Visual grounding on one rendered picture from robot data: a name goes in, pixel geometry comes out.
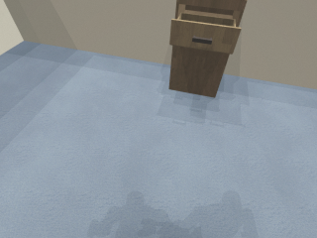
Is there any handle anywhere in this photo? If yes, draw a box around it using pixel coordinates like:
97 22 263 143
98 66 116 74
192 35 212 45

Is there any drawer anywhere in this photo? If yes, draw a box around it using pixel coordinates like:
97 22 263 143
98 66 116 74
169 12 242 55

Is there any cabinet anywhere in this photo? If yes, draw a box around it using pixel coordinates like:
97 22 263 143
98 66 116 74
168 0 248 98

